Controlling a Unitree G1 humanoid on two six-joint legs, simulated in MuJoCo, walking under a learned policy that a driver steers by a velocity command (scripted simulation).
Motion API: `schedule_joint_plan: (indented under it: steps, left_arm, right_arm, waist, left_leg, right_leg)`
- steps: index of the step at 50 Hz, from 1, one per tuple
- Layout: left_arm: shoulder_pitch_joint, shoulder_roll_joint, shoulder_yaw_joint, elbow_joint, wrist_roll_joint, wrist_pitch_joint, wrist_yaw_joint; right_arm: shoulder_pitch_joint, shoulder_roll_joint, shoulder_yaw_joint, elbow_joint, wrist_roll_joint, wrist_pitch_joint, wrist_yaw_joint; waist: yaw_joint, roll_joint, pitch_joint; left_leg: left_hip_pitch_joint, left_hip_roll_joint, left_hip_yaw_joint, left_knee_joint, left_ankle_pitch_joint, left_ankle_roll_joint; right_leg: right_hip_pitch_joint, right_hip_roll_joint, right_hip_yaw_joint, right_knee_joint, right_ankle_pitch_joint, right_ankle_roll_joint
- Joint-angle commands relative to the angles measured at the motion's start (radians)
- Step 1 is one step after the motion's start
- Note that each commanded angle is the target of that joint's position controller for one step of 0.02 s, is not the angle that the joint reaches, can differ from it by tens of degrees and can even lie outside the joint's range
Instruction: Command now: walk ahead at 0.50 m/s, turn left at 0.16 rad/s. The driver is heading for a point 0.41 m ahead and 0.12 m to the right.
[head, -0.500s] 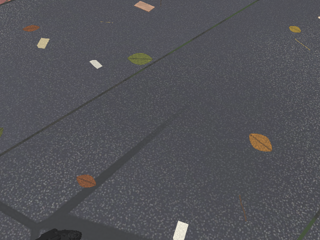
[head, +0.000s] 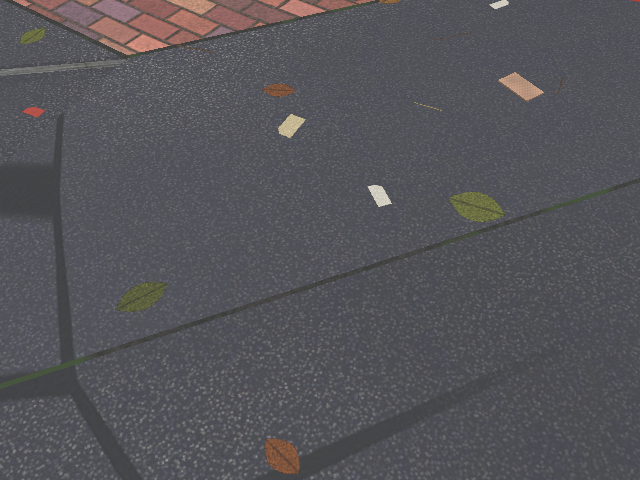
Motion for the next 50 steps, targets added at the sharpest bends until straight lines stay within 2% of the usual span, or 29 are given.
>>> schedule_joint_plan:
  steps: [1,3,4,5,6,7,8,9,10,11,13,17,20,23,26,28,29,30,31,32,33,34,38,42,45,47,48,49,50]
  left_arm:
    - [0.012,0.163,0.034,-0.028,0.000,-0.004,0.005]
    - [0.025,0.175,0.034,-0.009,-0.001,0.008,0.010]
    - [0.025,0.172,0.031,0.001,-0.006,0.014,0.011]
    - [0.022,0.149,0.022,-0.010,-0.011,0.013,0.011]
    - [0.035,0.056,-0.004,-0.075,-0.032,0.008,0.003]
    - [0.057,0.098,0.014,-0.069,-0.019,0.017,0.012]
    - [-0.005,0.140,0.031,-0.066,-0.008,0.028,0.018]
    - [-0.035,0.109,0.025,-0.067,-0.011,0.026,0.011]
    - [-0.039,0.091,0.025,-0.055,-0.011,0.033,0.008]
    - [-0.030,0.085,0.027,-0.046,0.005,0.046,0.003]
    - [-0.014,0.063,0.029,-0.031,0.014,0.068,-0.012]
    - [-0.103,0.038,0.034,-0.068,0.017,0.080,-0.017]
    - [-0.203,0.009,0.019,-0.108,0.014,0.078,-0.027]
    - [-0.263,0.007,0.012,-0.135,0.023,0.078,-0.035]
    - [-0.205,0.041,0.023,-0.132,0.035,0.071,-0.025]
    - [-0.063,0.075,0.039,-0.087,0.048,0.045,-0.011]
    - [0.002,0.168,0.060,-0.085,0.053,0.030,0.002]
    - [-0.025,0.237,0.073,-0.098,0.028,0.035,0.010]
    - [-0.021,0.183,0.060,-0.103,-0.032,0.050,0.018]
    - [-0.105,0.148,0.051,-0.113,-0.028,0.065,0.028]
    - [-0.179,0.091,0.031,-0.118,-0.019,0.075,0.034]
    - [-0.219,0.062,0.019,-0.117,-0.013,0.078,0.039]
    - [-0.234,0.071,0.017,-0.091,0.010,0.066,0.035]
    - [-0.239,0.079,0.017,-0.066,0.015,0.076,0.031]
    - [-0.245,0.085,0.020,-0.048,0.013,0.094,0.034]
    - [-0.253,0.079,0.018,-0.034,0.000,0.103,0.040]
    - [-0.230,0.062,0.014,-0.020,-0.001,0.103,0.041]
    - [-0.206,0.033,0.007,-0.017,-0.005,0.101,0.038]
    - [-0.204,0.005,0.005,-0.010,-0.023,0.100,0.032]
  right_arm:
    - [-0.088,-0.053,-0.002,-0.085,0.000,-0.019,-0.005]
    - [-0.037,-0.068,-0.009,-0.069,-0.006,-0.029,-0.018]
    - [0.084,-0.080,-0.018,-0.029,-0.013,-0.040,-0.027]
    - [0.248,-0.127,-0.036,0.023,-0.031,-0.051,-0.040]
    - [0.383,-0.233,-0.063,0.032,-0.051,-0.054,-0.058]
    - [0.389,-0.257,-0.075,0.039,-0.009,-0.040,-0.063]
    - [0.314,-0.201,-0.062,0.037,0.009,-0.036,-0.065]
    - [0.246,-0.134,-0.044,0.036,0.013,-0.043,-0.062]
    - [0.205,-0.089,-0.032,0.038,0.014,-0.051,-0.060]
    - [0.188,-0.066,-0.025,0.047,0.018,-0.059,-0.063]
    - [0.195,-0.061,-0.026,0.060,0.017,-0.078,-0.064]
    - [0.210,-0.075,-0.033,0.087,0.027,-0.093,-0.076]
    - [0.200,-0.071,-0.030,0.098,0.029,-0.081,-0.085]
    - [0.252,-0.094,-0.038,0.125,0.032,-0.070,-0.092]
    - [0.260,-0.124,-0.050,0.144,0.032,-0.055,-0.100]
    - [0.251,-0.130,-0.052,0.146,0.038,-0.039,-0.100]
    - [0.293,-0.102,-0.043,0.122,0.038,-0.037,-0.098]
    - [0.418,0.000,-0.021,0.110,0.057,-0.024,-0.092]
    - [0.397,-0.044,-0.027,0.144,0.031,0.004,-0.092]
    - [0.322,-0.057,-0.030,0.129,0.032,0.013,-0.088]
    - [0.251,-0.059,-0.030,0.122,0.021,0.013,-0.089]
    - [0.225,-0.064,-0.033,0.123,0.012,0.019,-0.090]
    - [0.315,-0.016,-0.026,0.177,0.018,0.051,-0.089]
    - [0.251,-0.015,-0.025,0.182,0.019,0.065,-0.099]
    - [0.252,-0.014,-0.025,0.198,0.023,0.062,-0.101]
    - [0.301,0.008,-0.019,0.229,0.019,0.049,-0.102]
    - [0.305,-0.003,-0.018,0.233,0.011,0.038,-0.104]
    - [0.317,-0.039,-0.019,0.231,-0.003,0.024,-0.107]
    - [0.236,-0.053,-0.019,0.233,0.020,0.018,-0.105]
  waist:
    - [-0.025,-0.139,0.037]
    - [-0.055,-0.139,0.010]
    - [-0.116,-0.111,-0.051]
    - [-0.180,-0.071,-0.158]
    - [-0.213,0.119,-0.314]
    - [-0.196,0.175,-0.359]
    - [-0.169,0.063,-0.208]
    - [-0.135,0.044,-0.094]
    - [-0.106,0.036,-0.039]
    - [-0.080,0.060,-0.005]
    - [-0.059,0.053,-0.003]
    - [-0.032,0.032,0.026]
    - [-0.049,0.062,0.037]
    - [-0.083,0.061,0.014]
    - [-0.059,0.067,-0.019]
    - [0.009,-0.008,-0.093]
    - [0.026,-0.136,-0.193]
    - [-0.061,-0.283,-0.332]
    - [-0.023,-0.131,-0.421]
    - [-0.030,-0.151,-0.273]
    - [-0.048,-0.103,-0.129]
    - [-0.068,-0.100,-0.066]
    - [-0.109,-0.104,-0.102]
    - [-0.078,-0.163,-0.078]
    - [-0.076,-0.158,-0.051]
    - [-0.101,-0.120,-0.028]
    - [-0.098,-0.081,-0.002]
    - [-0.080,-0.005,0.001]
    - [-0.029,0.123,0.059]
  left_leg:
    - [0.088,-0.021,0.073,-0.096,-0.029,0.025]
    - [0.197,-0.059,0.089,-0.160,-0.095,0.055]
    - [0.359,-0.085,0.094,-0.235,-0.067,0.075]
    - [0.607,-0.019,0.020,-0.241,-0.070,0.105]
    - [0.913,0.302,-0.368,-0.284,-0.183,0.182]
    - [0.905,0.418,-0.628,-0.394,-0.130,0.234]
    - [0.789,0.363,-0.477,-0.397,-0.127,0.210]
    - [0.659,0.313,-0.345,-0.437,-0.086,0.181]
    - [0.570,0.264,-0.250,-0.481,-0.062,0.140]
    - [0.504,0.229,-0.182,-0.510,-0.024,0.114]
    - [0.468,0.208,-0.102,-0.541,0.065,0.109]
    - [0.479,0.199,0.076,-0.495,0.544,0.116]
    - [0.454,0.154,0.186,-0.466,0.560,0.100]
    - [0.511,0.172,0.204,-0.400,0.607,0.097]
    - [0.571,0.203,0.181,-0.257,0.740,0.090]
    - [0.556,0.151,0.201,0.012,0.603,0.052]
    - [0.396,0.089,0.216,0.276,0.215,0.012]
    - [0.173,-0.088,0.138,0.571,-0.596,-0.021]
    - [0.199,-0.042,-0.021,0.578,-0.530,-0.030]
    - [0.134,-0.034,-0.004,0.591,-0.500,-0.036]
    - [0.110,-0.004,-0.009,0.515,-0.440,-0.037]
    - [0.141,0.009,-0.012,0.443,-0.388,-0.041]
    - [0.299,-0.021,0.014,0.262,-0.326,-0.045]
    - [0.328,-0.027,0.018,0.074,-0.302,-0.040]
    - [0.374,-0.040,0.030,-0.045,-0.277,-0.029]
    - [0.478,-0.045,0.039,-0.226,-0.177,-0.004]
    - [0.504,-0.006,-0.018,-0.329,-0.149,0.012]
    - [0.500,0.110,-0.160,-0.424,-0.222,0.037]
    - [0.287,0.160,-0.243,-0.493,-0.353,0.065]
  right_leg:
    - [-0.033,-0.265,0.128,-0.045,0.485,-0.128]
    - [0.005,-0.268,0.125,0.071,0.686,-0.118]
    - [-0.014,-0.236,0.100,0.223,0.767,-0.102]
    - [-0.141,-0.193,0.080,0.422,0.636,-0.083]
    - [-0.448,-0.089,0.023,0.770,0.178,-0.039]
    - [-0.594,0.011,0.110,0.963,-0.254,-0.040]
    - [-0.648,-0.045,0.190,1.003,-0.197,-0.051]
    - [-0.642,-0.081,0.187,0.961,-0.127,-0.052]
    - [-0.605,-0.104,0.181,0.907,-0.084,-0.048]
    - [-0.571,-0.115,0.178,0.878,-0.058,-0.039]
    - [-0.542,-0.108,0.169,0.888,-0.005,-0.026]
    - [-0.613,-0.098,0.134,0.827,0.099,0.006]
    - [-0.552,-0.081,0.076,0.602,0.220,0.007]
    - [-0.479,-0.046,0.033,0.445,0.254,-0.017]
    - [-0.397,-0.005,0.033,0.376,0.144,-0.067]
    - [-0.219,0.026,0.048,0.198,0.293,-0.102]
    - [-0.008,-0.170,0.241,0.235,0.780,-0.154]
    - [0.201,-0.462,0.567,0.302,1.376,-0.352]
    - [0.148,-0.439,0.525,0.245,1.149,-0.385]
    - [0.026,-0.399,0.491,0.157,0.821,-0.376]
    - [-0.100,-0.340,0.429,0.089,0.639,-0.317]
    - [-0.184,-0.291,0.372,0.055,0.593,-0.269]
    - [-0.270,-0.215,0.256,0.034,0.512,-0.206]
    - [-0.294,-0.206,0.292,-0.020,0.101,-0.189]
    - [-0.329,-0.214,0.336,-0.039,-0.098,-0.175]
    - [-0.387,-0.201,0.338,-0.026,-0.186,-0.130]
    - [-0.414,-0.182,0.334,-0.013,-0.213,-0.083]
    - [-0.420,-0.141,0.298,0.061,-0.167,-0.040]
    - [-0.302,-0.033,0.183,0.104,-0.023,-0.015]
